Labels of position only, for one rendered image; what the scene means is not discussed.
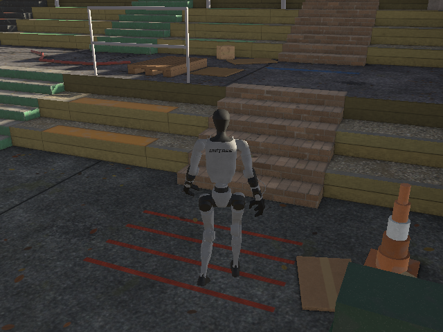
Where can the left robot hand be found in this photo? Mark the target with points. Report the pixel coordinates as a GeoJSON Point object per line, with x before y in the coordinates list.
{"type": "Point", "coordinates": [187, 191]}

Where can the robot left forearm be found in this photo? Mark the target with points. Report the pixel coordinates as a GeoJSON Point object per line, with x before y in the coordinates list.
{"type": "Point", "coordinates": [189, 179]}

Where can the left robot shin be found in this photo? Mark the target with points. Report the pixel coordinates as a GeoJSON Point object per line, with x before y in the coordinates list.
{"type": "Point", "coordinates": [206, 251]}

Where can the left robot upper arm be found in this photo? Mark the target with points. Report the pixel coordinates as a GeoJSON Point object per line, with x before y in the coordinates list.
{"type": "Point", "coordinates": [199, 146]}

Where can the right robot upper arm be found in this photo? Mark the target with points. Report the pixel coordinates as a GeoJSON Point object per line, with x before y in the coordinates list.
{"type": "Point", "coordinates": [243, 146]}

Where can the robot left foot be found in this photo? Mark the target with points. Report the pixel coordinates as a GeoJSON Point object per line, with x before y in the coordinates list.
{"type": "Point", "coordinates": [202, 281]}

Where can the right robot hand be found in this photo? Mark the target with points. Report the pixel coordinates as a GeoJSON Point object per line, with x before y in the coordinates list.
{"type": "Point", "coordinates": [260, 206]}

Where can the robot right forearm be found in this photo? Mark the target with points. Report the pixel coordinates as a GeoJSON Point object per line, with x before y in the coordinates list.
{"type": "Point", "coordinates": [255, 188]}

